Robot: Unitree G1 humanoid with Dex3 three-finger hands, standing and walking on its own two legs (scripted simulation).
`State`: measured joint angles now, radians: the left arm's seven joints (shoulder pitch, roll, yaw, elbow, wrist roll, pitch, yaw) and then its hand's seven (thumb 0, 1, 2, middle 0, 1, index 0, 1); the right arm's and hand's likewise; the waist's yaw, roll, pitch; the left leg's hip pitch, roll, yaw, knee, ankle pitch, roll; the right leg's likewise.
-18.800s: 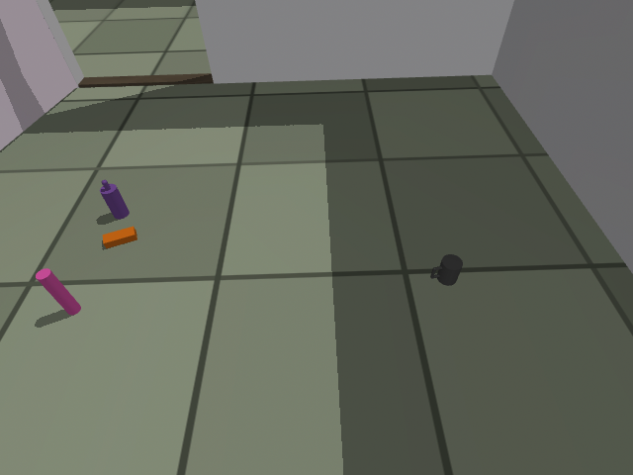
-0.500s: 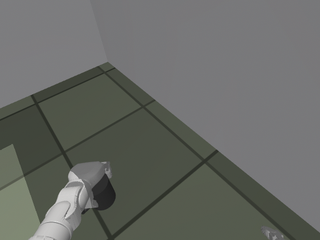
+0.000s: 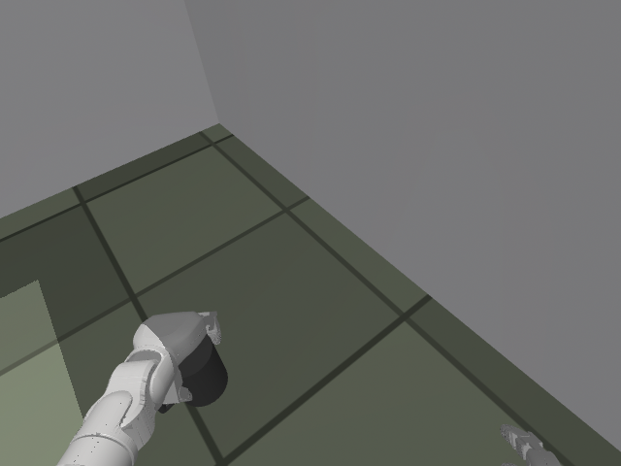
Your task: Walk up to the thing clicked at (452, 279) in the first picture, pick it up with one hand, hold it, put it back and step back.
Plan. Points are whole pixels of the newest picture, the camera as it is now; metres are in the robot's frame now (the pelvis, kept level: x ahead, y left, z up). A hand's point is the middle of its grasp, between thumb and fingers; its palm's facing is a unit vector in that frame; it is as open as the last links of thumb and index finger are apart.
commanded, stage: hold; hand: left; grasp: from above
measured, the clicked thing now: (186, 376) +0.29 +0.23 -0.08
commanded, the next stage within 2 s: crouch in 0.48 s
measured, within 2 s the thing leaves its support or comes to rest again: neither
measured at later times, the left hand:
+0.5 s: hand (182, 363) +0.29 +0.22 -0.04, palm faces -0.46 -0.06 -0.88, open 10.5 cm
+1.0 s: hand (198, 391) +0.28 +0.22 -0.12, palm faces -0.48 -0.01 -0.88, open 10.4 cm
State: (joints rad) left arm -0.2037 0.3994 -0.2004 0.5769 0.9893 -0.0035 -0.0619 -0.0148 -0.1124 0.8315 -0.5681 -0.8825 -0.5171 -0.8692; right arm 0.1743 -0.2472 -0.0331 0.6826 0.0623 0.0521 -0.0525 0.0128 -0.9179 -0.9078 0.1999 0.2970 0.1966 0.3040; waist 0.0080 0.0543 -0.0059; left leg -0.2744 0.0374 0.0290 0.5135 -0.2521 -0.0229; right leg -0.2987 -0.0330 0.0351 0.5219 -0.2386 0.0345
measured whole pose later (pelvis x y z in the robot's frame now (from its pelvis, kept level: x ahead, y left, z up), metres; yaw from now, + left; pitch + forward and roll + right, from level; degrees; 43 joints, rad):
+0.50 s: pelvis +0.00 +0.00 +0.00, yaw +0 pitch +1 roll +0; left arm -0.21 0.40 -0.20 0.60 1.00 -0.01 -0.06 -0.02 -0.13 0.87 -0.55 -0.90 -0.51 -0.88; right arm 0.18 -0.25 -0.04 0.69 0.06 0.07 -0.05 0.01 -0.92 -0.91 0.20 0.30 0.20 0.30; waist 0.01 0.05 0.00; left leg -0.25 0.04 0.03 0.49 -0.25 -0.02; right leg -0.28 -0.03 0.03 0.50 -0.23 0.03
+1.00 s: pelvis -0.01 +0.00 -0.03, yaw +1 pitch +9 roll +0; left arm -0.35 0.35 -0.19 0.95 1.12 -0.06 0.21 -0.01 -0.08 0.80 -0.54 -0.90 -0.50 -0.87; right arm 0.19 -0.25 -0.06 0.70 0.02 0.06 -0.01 0.01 -0.90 -0.90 0.20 0.30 0.20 0.30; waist -0.04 0.00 -0.04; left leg -0.59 0.04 0.00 0.76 -0.33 -0.03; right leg -0.59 -0.03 0.02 0.75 -0.32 0.03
